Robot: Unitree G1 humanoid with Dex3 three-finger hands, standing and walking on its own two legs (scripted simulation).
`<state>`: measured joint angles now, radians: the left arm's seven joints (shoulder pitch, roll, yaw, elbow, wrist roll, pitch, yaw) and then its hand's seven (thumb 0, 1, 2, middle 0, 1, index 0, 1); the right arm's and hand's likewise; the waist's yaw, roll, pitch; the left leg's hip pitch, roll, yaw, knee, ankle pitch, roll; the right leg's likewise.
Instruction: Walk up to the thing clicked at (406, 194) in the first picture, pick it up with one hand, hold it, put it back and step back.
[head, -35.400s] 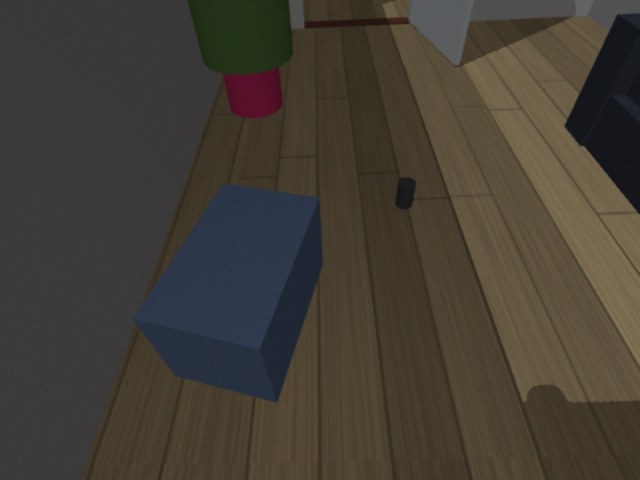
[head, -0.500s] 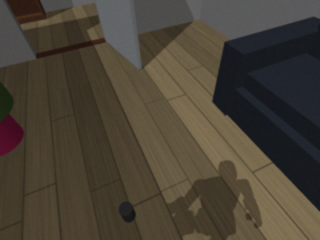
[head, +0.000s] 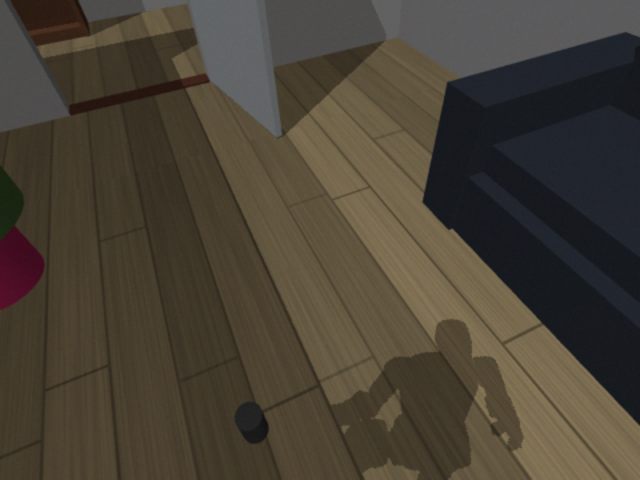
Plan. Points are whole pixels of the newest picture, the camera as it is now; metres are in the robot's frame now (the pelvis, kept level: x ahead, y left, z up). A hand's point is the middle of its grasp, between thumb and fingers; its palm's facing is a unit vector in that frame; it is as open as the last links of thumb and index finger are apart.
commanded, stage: step back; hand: left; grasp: from the side
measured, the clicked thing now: (252, 423) +0.42 +0.26 -0.72
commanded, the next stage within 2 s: none
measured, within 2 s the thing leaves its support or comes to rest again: neither
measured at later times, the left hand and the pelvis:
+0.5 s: hand out of the picture +0.05 +0.30 -0.18, palm faces -0.07 -0.93 -0.37, open 7.4 cm; pelvis -0.09 +0.04 -0.02, yaw -2 degrees
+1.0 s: hand out of the picture -0.07 +0.32 -0.17, palm faces -0.01 -0.92 -0.39, open 7.4 cm; pelvis -0.20 +0.05 -0.03, yaw -1 degrees
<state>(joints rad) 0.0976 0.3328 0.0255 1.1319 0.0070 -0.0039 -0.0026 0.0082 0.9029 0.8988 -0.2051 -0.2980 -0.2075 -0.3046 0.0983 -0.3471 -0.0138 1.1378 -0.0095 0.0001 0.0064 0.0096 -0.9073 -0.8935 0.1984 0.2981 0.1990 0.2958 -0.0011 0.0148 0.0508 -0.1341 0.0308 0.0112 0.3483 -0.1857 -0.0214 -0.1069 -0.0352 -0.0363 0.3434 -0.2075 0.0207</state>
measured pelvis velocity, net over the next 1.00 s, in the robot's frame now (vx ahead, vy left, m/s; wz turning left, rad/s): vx -0.20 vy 0.05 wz -0.01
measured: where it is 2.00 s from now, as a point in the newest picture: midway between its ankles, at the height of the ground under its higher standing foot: outside the picture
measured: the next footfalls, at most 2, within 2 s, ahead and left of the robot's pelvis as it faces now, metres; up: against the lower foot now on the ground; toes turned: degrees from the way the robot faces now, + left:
right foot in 0.64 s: -0.10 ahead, -0.10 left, +0.00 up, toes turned +0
left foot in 0.94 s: -0.16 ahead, +0.16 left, +0.00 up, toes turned -3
